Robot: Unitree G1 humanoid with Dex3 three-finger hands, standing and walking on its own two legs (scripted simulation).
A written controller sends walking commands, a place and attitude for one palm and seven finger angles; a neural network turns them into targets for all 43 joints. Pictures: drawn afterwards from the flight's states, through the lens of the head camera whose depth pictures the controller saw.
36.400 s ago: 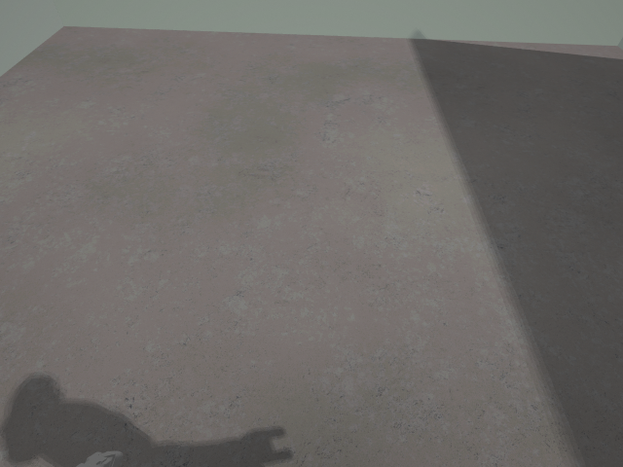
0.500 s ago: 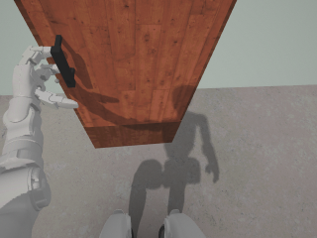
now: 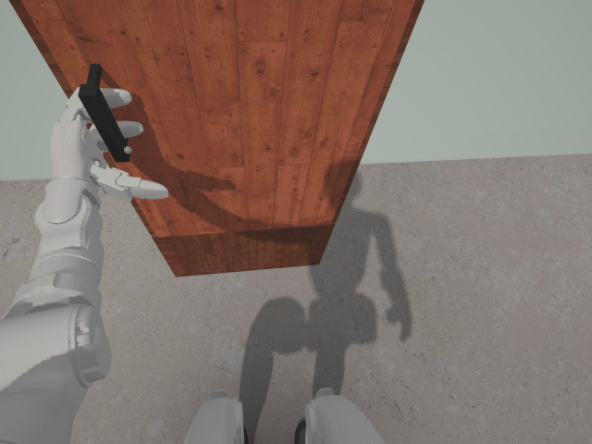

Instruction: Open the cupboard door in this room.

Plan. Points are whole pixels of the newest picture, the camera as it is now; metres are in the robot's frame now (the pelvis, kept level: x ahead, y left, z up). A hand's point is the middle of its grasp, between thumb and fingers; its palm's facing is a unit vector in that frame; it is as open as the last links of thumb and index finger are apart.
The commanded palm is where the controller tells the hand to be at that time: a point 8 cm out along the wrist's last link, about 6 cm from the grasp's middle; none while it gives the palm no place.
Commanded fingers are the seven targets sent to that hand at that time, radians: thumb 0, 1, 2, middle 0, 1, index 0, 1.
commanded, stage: slide the fingers in behind the handle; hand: left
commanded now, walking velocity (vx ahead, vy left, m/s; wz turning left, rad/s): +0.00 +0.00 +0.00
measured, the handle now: (109, 116) +0.54 +0.22 +0.07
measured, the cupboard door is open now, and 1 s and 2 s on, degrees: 0 1 22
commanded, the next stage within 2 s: close the thumb around the handle in 0.44 s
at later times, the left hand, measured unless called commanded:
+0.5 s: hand (127, 147) +0.50 +0.19 +0.06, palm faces +0.05 -1.00 -0.01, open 14.0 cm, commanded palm +0.47 +0.24 +0.06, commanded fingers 0.00 -0.50 0.30 -0.30 -1.20 -0.30 -1.20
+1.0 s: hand (126, 154) +0.48 +0.19 +0.07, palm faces +0.06 -1.00 -0.01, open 8.5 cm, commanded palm +0.45 +0.24 +0.06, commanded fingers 0.00 0.84 0.88 -0.40 -1.34 -0.40 -1.34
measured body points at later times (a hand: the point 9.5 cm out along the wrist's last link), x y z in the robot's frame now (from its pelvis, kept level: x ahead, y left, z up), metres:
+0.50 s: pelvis +0.00 +0.00 +0.00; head +0.13 +0.02 +0.43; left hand +0.49 +0.25 +0.07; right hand +0.02 -0.27 -0.11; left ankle +0.03 +0.10 -0.65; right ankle +0.01 -0.10 -0.65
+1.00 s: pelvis +0.01 +0.00 +0.00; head +0.11 +0.02 +0.44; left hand +0.47 +0.24 +0.07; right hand +0.03 -0.26 -0.11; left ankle +0.03 +0.10 -0.65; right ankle +0.01 -0.10 -0.65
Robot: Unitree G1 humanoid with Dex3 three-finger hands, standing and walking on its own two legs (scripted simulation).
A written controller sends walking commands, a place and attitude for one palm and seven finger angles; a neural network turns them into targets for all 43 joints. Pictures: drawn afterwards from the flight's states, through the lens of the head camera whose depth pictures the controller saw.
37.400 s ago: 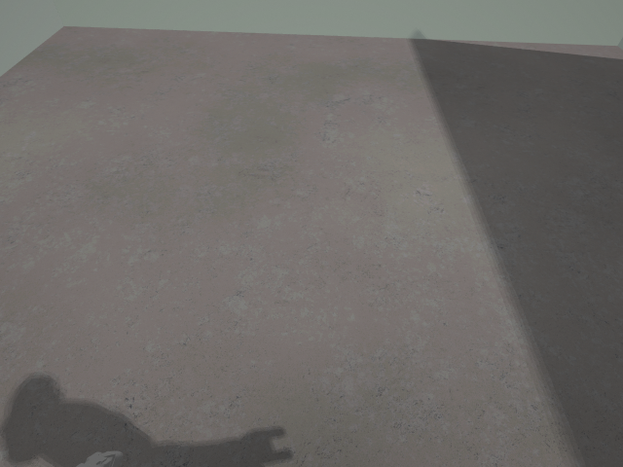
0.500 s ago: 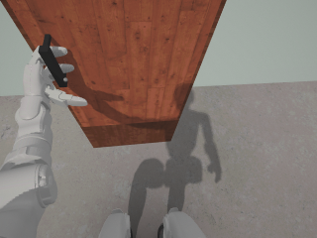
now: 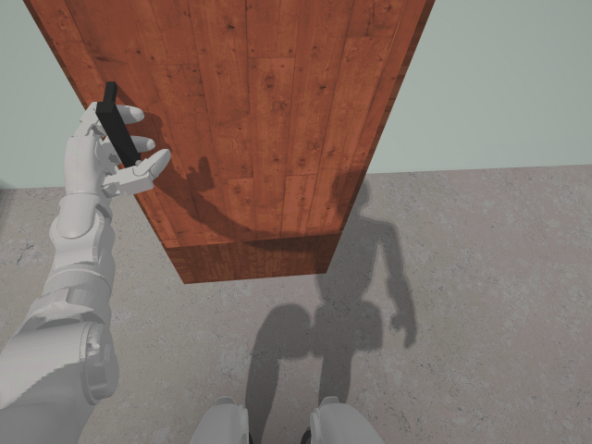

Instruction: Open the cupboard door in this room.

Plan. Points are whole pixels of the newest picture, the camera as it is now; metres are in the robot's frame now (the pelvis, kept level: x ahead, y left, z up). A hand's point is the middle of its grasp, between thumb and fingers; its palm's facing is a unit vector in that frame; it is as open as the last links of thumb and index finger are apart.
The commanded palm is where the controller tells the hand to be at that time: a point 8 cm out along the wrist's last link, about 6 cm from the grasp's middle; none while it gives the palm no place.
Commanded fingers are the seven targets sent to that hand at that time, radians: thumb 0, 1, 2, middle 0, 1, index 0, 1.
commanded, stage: close the thumb around the handle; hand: left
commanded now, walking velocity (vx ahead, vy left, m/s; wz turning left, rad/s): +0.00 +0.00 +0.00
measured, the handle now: (123, 131) +0.53 +0.22 +0.07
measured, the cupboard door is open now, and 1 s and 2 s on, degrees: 1 22 40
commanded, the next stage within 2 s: pull the door open along its arc in 0.24 s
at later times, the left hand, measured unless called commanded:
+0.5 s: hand (138, 168) +0.47 +0.19 +0.06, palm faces +0.06 -1.00 -0.01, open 5.6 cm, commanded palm +0.42 +0.24 +0.06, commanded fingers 0.00 0.90 0.90 -0.40 -1.35 -0.40 -1.35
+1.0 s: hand (178, 245) +0.35 +0.13 +0.07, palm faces +0.44 -0.90 +0.05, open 5.8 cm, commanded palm +0.28 +0.16 +0.06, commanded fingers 0.00 0.90 0.90 -0.40 -1.35 -0.40 -1.35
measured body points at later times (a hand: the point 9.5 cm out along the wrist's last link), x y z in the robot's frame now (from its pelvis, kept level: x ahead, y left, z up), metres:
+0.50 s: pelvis -0.01 +0.00 +0.00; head +0.10 +0.02 +0.44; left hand +0.46 +0.24 +0.07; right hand +0.02 -0.27 -0.12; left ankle +0.02 +0.09 -0.66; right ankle +0.00 -0.10 -0.66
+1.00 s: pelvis +0.00 -0.01 +0.01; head +0.06 -0.01 +0.46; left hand +0.32 +0.17 +0.07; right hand +0.17 -0.23 -0.10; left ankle +0.02 +0.09 -0.66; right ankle +0.00 -0.10 -0.66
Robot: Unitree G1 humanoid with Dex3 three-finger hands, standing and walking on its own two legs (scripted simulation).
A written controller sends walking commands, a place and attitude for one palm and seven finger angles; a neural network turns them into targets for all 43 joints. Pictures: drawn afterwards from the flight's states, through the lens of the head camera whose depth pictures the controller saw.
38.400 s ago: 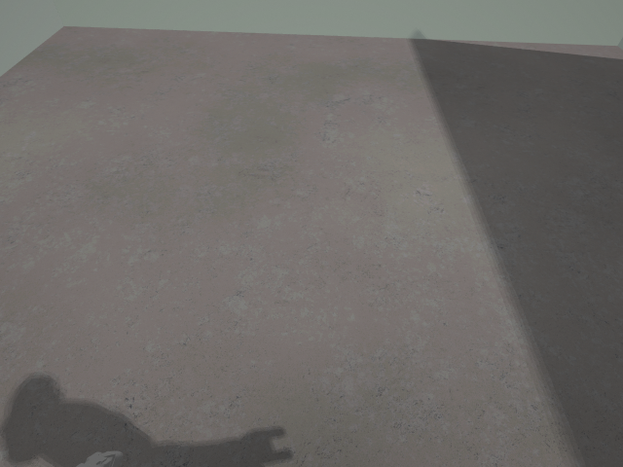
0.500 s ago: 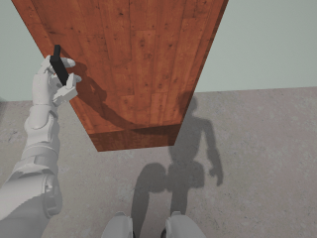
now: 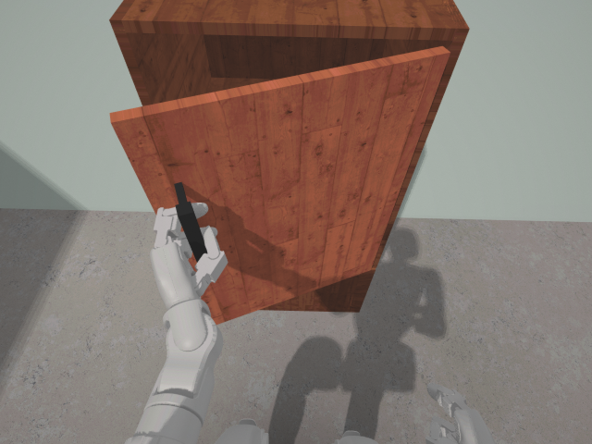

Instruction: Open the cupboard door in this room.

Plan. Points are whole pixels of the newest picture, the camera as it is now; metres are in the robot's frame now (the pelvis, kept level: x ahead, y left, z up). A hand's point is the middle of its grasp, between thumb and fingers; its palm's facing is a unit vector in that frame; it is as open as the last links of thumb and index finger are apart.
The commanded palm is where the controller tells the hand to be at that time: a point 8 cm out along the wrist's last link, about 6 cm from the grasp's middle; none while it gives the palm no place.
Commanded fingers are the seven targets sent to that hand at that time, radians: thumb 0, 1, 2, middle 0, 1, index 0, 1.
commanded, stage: pull the door open along its arc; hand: left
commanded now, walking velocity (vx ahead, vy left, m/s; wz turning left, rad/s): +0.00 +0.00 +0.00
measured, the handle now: (192, 226) +0.40 +0.17 +0.06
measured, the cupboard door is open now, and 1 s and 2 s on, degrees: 22 40 43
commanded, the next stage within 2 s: open thumb and fingers to let go in 0.34 s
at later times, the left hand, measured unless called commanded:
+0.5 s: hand (275, 330) +0.25 +0.04 +0.06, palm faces +0.35 -0.94 -0.02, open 5.7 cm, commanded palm +0.21 +0.09 +0.05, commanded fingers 0.00 0.62 0.78 -0.38 -1.32 -0.38 -1.32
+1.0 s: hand (268, 321) +0.26 +0.05 +0.05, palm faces +0.41 -0.91 -0.01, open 13.1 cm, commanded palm +0.21 +0.09 +0.05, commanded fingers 0.00 -0.50 0.30 -0.24 -0.85 -0.24 -0.85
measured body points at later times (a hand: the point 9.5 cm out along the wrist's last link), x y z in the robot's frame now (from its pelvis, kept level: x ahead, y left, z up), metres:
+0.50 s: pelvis +0.00 -0.04 +0.00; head +0.02 -0.06 +0.45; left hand +0.23 +0.09 +0.06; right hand +0.19 -0.24 -0.09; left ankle +0.02 +0.10 -0.67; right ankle +0.00 -0.09 -0.67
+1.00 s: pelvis +0.00 -0.05 +0.00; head +0.04 -0.07 +0.45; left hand +0.24 +0.10 +0.05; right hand +0.18 -0.26 -0.10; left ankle +0.02 +0.10 -0.67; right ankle +0.00 -0.09 -0.67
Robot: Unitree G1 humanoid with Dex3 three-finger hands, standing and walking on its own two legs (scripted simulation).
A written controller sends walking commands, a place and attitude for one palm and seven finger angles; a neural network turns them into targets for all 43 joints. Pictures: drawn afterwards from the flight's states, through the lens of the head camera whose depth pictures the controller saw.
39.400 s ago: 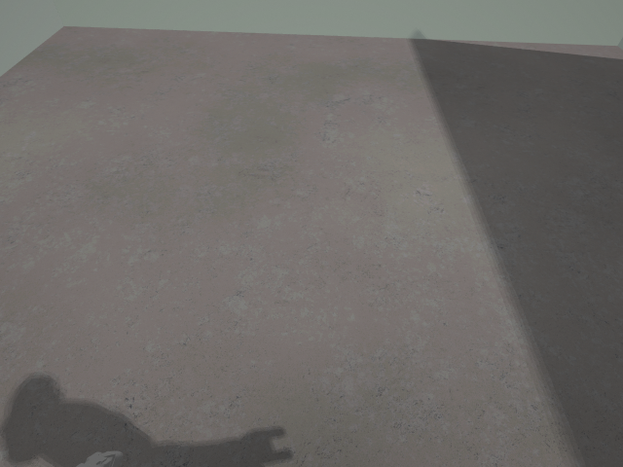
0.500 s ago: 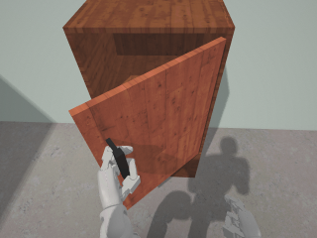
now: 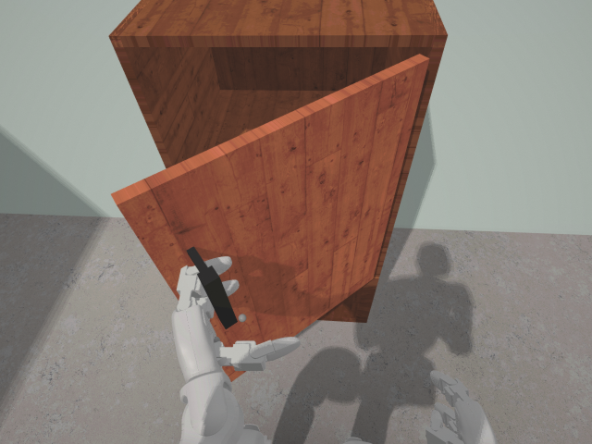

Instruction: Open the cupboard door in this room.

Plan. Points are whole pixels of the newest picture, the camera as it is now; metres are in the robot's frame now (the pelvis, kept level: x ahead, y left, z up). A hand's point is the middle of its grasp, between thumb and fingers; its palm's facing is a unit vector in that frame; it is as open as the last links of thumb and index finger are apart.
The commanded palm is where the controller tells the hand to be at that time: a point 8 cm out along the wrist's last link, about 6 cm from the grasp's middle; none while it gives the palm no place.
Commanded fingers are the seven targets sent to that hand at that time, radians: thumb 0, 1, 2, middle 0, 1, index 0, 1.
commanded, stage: open thumb and fingers to let go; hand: left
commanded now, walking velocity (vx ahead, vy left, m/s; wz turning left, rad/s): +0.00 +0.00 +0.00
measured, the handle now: (212, 289) +0.31 +0.12 +0.06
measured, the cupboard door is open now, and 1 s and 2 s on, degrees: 40 43 42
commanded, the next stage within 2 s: slide the hand sideways off the handle in 0.26 s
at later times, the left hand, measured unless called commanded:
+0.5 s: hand (237, 346) +0.23 +0.08 +0.05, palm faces -0.05 -1.00 -0.03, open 15.6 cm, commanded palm +0.21 +0.12 +0.05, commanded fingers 0.00 -0.50 0.30 -0.15 -0.30 -0.15 -0.30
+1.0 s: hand (207, 376) +0.20 +0.11 +0.06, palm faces -0.08 -1.00 +0.01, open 16.1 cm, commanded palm +0.17 +0.18 +0.05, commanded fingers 0.00 -0.50 0.30 -0.15 -0.30 -0.15 -0.30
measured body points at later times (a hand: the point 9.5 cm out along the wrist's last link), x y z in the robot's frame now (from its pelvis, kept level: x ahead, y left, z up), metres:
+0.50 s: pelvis +0.00 +0.03 +0.00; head +0.04 +0.01 +0.44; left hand +0.23 +0.14 +0.06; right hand +0.18 -0.20 -0.09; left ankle +0.03 +0.15 -0.66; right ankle -0.01 -0.05 -0.66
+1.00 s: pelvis -0.01 +0.04 -0.01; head +0.03 +0.03 +0.44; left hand +0.20 +0.16 +0.06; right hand +0.16 -0.18 -0.08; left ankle +0.03 +0.15 -0.66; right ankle -0.01 -0.05 -0.66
